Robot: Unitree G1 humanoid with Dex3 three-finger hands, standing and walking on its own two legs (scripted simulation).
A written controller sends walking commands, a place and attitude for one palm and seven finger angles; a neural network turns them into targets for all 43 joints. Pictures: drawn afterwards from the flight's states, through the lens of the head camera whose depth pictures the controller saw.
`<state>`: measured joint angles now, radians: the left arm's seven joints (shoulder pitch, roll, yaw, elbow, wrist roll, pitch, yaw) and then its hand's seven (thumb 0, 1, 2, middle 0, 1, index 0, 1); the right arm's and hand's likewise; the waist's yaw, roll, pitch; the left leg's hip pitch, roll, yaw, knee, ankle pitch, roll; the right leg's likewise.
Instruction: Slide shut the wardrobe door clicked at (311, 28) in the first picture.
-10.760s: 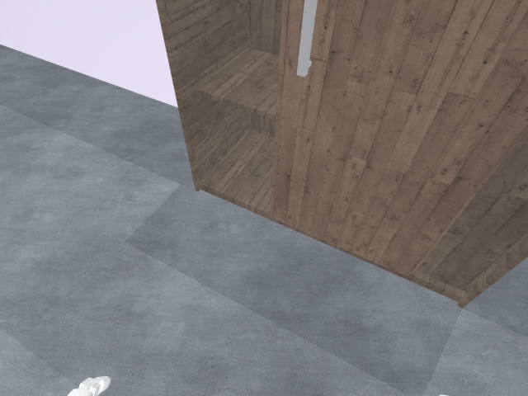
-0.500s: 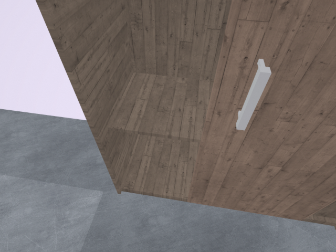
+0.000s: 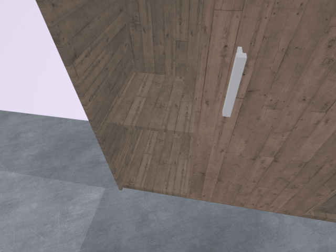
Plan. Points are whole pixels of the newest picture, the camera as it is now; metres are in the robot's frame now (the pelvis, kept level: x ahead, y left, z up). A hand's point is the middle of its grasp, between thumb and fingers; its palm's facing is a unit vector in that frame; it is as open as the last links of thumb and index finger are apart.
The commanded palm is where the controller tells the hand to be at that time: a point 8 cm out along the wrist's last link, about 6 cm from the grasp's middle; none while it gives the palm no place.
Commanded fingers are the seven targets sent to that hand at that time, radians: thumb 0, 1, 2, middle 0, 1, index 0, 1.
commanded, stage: look again from close up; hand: right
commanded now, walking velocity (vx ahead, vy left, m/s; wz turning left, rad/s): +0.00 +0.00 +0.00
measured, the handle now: (232, 83) +0.52 -0.14 +0.14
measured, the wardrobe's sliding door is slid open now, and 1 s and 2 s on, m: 0.41 0.41 0.41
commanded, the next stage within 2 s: none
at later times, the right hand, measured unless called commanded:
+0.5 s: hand out of the picture -0.13 -0.16 -0.17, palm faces +0.09 +0.99 -0.14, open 7.4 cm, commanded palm none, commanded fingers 0.00 -0.90 -0.90 0.20 0.30 0.20 0.30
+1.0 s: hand out of the picture -0.14 -0.17 -0.18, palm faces +0.14 +0.98 -0.11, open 7.4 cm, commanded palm none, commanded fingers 0.00 -0.90 -0.90 0.20 0.30 0.20 0.30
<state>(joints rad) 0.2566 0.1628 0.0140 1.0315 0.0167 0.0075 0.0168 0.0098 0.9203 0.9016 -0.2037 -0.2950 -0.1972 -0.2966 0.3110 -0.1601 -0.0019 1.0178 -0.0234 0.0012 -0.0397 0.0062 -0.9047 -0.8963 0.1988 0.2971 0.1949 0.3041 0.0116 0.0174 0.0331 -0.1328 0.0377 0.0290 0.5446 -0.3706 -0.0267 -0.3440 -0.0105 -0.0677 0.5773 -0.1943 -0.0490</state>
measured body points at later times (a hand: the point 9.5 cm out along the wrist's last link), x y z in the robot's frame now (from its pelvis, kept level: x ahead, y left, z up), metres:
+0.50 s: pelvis -0.04 -0.02 +0.01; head -0.04 -0.03 +0.46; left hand -0.01 +0.22 -0.14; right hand -0.14 -0.22 -0.16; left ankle -0.04 +0.14 -0.73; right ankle +0.07 -0.09 -0.73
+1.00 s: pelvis -0.08 -0.02 +0.00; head -0.11 -0.05 +0.45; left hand -0.08 +0.20 -0.15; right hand -0.15 -0.22 -0.17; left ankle -0.05 +0.14 -0.72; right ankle +0.07 -0.09 -0.72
